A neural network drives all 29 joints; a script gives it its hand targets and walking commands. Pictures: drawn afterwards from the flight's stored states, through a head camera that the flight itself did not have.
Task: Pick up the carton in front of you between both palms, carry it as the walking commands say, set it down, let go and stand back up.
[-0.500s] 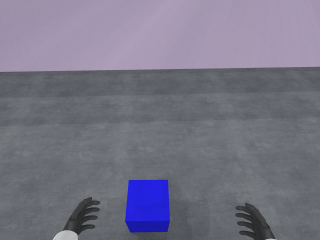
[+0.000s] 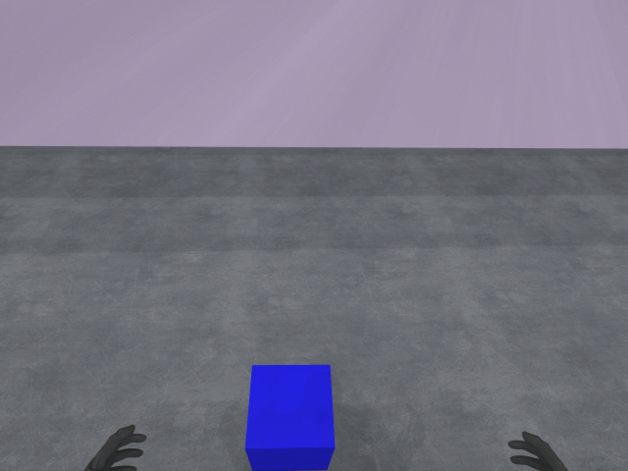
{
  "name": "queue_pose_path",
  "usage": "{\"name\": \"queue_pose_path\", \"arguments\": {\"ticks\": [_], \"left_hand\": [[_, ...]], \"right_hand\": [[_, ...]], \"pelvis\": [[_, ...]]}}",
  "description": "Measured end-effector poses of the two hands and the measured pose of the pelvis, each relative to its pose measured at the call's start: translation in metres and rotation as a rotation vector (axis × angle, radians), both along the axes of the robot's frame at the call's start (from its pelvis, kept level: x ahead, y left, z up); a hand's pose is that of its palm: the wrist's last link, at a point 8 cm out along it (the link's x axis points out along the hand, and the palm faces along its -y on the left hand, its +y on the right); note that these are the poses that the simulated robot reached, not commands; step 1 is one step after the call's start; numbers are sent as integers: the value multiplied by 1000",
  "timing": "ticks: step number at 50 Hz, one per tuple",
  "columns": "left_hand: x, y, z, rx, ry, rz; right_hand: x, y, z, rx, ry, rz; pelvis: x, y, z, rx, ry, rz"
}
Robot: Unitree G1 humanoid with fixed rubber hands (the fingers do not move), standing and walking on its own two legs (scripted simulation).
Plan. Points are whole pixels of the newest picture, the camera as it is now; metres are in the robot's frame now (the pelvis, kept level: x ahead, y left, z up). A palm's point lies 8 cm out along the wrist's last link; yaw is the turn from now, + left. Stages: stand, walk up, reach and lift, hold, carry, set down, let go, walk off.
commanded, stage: stand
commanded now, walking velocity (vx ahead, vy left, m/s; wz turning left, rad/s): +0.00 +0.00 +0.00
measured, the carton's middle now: (290, 419) +0.38 +0.06 -0.64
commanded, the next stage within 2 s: none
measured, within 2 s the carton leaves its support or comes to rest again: neither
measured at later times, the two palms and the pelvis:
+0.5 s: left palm out of the picture +0.11 +0.30 -0.10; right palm out of the picture +0.11 -0.29 -0.08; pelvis +0.00 +0.00 +0.00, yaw +0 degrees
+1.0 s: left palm out of the picture +0.08 +0.30 -0.10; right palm out of the picture +0.08 -0.30 -0.09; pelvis -0.02 +0.00 +0.01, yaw +0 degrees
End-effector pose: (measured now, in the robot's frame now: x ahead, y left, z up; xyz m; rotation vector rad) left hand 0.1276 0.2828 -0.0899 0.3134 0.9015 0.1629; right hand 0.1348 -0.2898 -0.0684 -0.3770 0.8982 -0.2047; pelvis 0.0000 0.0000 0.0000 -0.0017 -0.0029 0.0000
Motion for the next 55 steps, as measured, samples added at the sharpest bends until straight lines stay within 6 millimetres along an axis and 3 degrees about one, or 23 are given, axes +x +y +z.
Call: {"name": "queue_pose_path", "arguments": {"ticks": [15,39,55], "left_hand": [[-5,8,-6,19,54,-3],[-42,19,-8,36,139,25],[-55,23,-9,44,179,36]], "right_hand": [[-10,2,-9,6,51,-25],[-42,-10,-13,0,127,-46],[-59,-16,-18,2,177,-65]], "pelvis": [[3,4,3,0,-9,-6],[-13,3,8,-2,-34,-5],[-19,2,10,-2,-39,-2]]}}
